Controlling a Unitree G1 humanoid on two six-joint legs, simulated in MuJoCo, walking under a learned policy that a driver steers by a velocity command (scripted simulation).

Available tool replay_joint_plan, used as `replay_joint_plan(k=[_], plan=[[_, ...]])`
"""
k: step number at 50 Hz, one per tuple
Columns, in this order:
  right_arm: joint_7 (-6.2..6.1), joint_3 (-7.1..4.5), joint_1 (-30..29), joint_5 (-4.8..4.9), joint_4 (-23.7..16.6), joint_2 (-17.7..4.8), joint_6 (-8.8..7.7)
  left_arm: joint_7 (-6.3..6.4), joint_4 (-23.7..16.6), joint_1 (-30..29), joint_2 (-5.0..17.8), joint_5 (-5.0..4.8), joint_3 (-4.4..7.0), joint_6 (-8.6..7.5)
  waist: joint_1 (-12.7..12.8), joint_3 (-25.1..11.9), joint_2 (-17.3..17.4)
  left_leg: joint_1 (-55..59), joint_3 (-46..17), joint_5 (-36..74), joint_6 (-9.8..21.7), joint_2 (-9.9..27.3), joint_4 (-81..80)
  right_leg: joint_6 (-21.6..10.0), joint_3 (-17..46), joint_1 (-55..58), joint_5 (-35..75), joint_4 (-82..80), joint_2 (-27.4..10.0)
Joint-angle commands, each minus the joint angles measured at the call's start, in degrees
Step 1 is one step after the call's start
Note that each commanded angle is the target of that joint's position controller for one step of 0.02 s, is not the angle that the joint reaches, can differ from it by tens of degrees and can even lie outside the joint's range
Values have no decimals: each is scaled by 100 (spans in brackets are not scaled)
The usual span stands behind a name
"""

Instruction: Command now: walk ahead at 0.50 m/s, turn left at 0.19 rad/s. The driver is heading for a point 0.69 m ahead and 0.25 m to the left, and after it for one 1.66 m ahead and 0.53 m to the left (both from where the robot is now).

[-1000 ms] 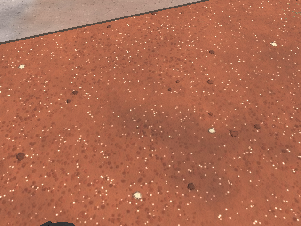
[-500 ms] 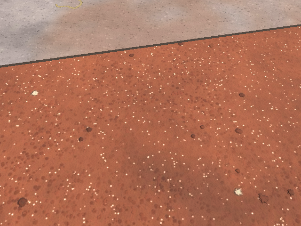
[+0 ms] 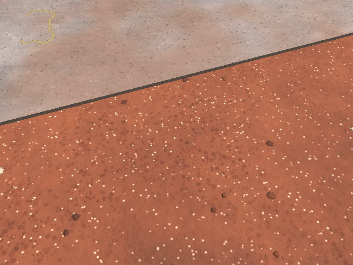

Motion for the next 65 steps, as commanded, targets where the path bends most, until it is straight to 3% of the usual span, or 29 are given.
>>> replay_joint_plan(k=[1,2,3,4,5,8,12,18,22,25,27,28,29,30,31,32,34,36,39,50,53,55,56,57,58,59,60,62,65], plan=[[-35,-163,-150,21,-221,-918,-21,148,261,1761,878,92,321,-215,1083,-802,211,-933,-444,4548,557,1205,2245,-342,136,2438,-146,-545,77],[1,-46,8,164,-475,-505,-40,240,339,2619,1457,250,468,-255,1238,-1679,-601,-2419,-154,2363,366,684,4124,-707,1952,4112,-855,-733,-1503],[-20,-35,584,239,-426,-282,2,198,365,2597,1738,163,554,-173,955,-2147,-1429,-3779,-235,-1114,304,-74,5472,-1176,3950,4723,-1035,-1432,-2505],[-60,-187,93,95,-359,-840,78,174,272,2049,1234,22,452,-123,830,-1341,-391,-4077,-698,-654,388,358,5755,-945,3430,3943,-1590,-1558,-2156],[-12,-190,-216,86,-431,-736,64,160,190,1516,861,-21,351,-143,660,-618,-228,-4052,-702,-106,385,568,5574,-780,2598,3091,-1437,-1802,-1916],[102,-183,-278,-49,-393,-453,236,202,282,1259,486,-56,253,-254,335,-117,-392,-3590,-587,457,239,872,5183,-379,1129,2061,-352,-2205,-1353],[209,-197,-786,-56,-592,-324,393,222,461,1628,583,-109,298,-412,278,-3,-282,-4117,-449,1055,110,960,5063,-390,327,2147,496,-2370,-1275],[315,-113,-1991,-56,-1043,-215,380,257,659,1994,559,-74,285,-396,452,295,-243,-4437,-68,2087,38,891,3459,-362,-553,2404,1240,-2350,-1108],[369,-60,-2609,-95,-1326,-228,368,312,827,2365,695,-61,319,-339,618,381,-236,-4281,353,1957,267,745,2600,-346,-882,3023,1959,-2132,-1312],[347,-110,-2486,-114,-1361,-342,370,363,863,2338,844,-35,358,-240,457,204,-362,-3799,612,1238,576,393,2340,-285,-1147,3490,3857,-1392,-1401],[290,-207,-1800,-114,-1189,-501,358,376,838,2244,1029,-19,417,-136,145,-229,-461,-3008,744,610,847,-7,2229,-273,-1239,3603,5049,-146,-1423],[244,-293,-1148,-127,-1000,-633,308,354,796,2199,1097,-31,438,-77,-122,-613,-382,-2182,678,588,1009,-186,1892,-222,-1263,3326,4718,938,-1400],[163,-456,-270,-202,-752,-1015,266,323,667,2089,1062,-48,428,-63,-553,-1092,64,-821,-106,441,1286,206,1385,-20,-1307,2293,3300,2567,-1243],[89,-636,-311,-197,-817,-1724,294,191,238,2284,355,-122,292,-110,-140,-1505,1521,1030,-3110,449,2204,1997,1091,361,-1138,-441,-1977,4785,-99],[83,-635,-183,-18,-877,-1753,367,164,4,1503,800,-81,371,-194,-354,-1686,696,1106,-4493,459,2333,2258,303,380,265,-1274,-2430,5387,281],[27,-589,-508,11,-848,-1599,387,136,-148,1122,736,-129,342,-281,-211,-876,402,529,-3556,857,2132,2196,185,307,510,-1663,-1800,5123,-113],[-7,-456,-1042,56,-887,-1071,316,166,-14,1323,712,-83,338,-308,299,-223,-120,-743,-2526,2129,1667,1675,67,313,517,-1020,-1272,4110,-444],[-14,-369,-1187,114,-930,-866,197,158,16,1528,653,93,335,-83,546,-310,-26,-1264,-2015,2863,1530,1324,-4,467,544,-400,-1232,3652,-507],[10,-405,-894,124,-876,-1093,76,96,-142,1249,534,112,304,96,546,-240,106,-1522,-1787,3023,1479,1073,-127,647,391,-493,-951,3034,-477],[-50,-406,212,24,-808,-1185,135,11,-981,-811,623,2,188,20,-201,16,516,-412,-2240,3510,1113,1017,303,590,369,-1144,329,694,-15],[-112,-441,-76,-1,-920,-1331,129,35,-988,-427,794,-33,210,-60,107,-32,636,-581,-2412,3955,862,1074,671,389,452,-136,8,52,160],[-51,-465,-433,24,-1019,-1456,76,147,-617,865,1068,-41,332,-146,730,-611,457,-1055,-2226,4822,591,733,1925,165,336,1737,-172,-396,399],[13,-410,-463,86,-1103,-1253,23,237,-498,1721,1352,50,418,-216,1106,-1255,85,-1727,-1964,3919,459,361,3262,-58,1000,3097,-624,-584,-317],[19,-267,-142,257,-1329,-622,4,312,-544,2221,1850,205,519,-194,1049,-2026,-983,-3213,-1291,555,269,-366,4999,-457,3134,4538,-1524,-903,-1950],[-3,-283,224,136,-1373,-889,52,272,-539,1860,1847,116,547,-100,625,-2127,-1564,-4010,-1093,-1067,289,-396,5785,-876,4909,4340,-1769,-1493,-2422],[-25,-315,39,7,-1200,-1085,146,248,-651,1383,1243,52,432,-56,480,-1191,-598,-4240,-1075,-557,296,62,6059,-835,4198,3499,-2294,-1531,-2222],[43,-285,-316,-56,-1187,-1006,155,208,-621,1171,824,9,327,-71,518,-575,-52,-4112,-1006,-104,261,214,5791,-766,3320,2730,-1945,-1673,-1819],[140,-229,-462,-136,-1232,-764,193,180,-395,1241,672,25,256,-150,386,-228,-384,-3802,-1006,107,187,378,5272,-641,2276,2043,-790,-1894,-1300],[205,-183,-546,-178,-1284,-695,256,81,-105,1533,801,-87,285,-310,245,-310,-494,-3731,-817,179,80,380,4866,-817,1750,1986,664,-1927,-1108]])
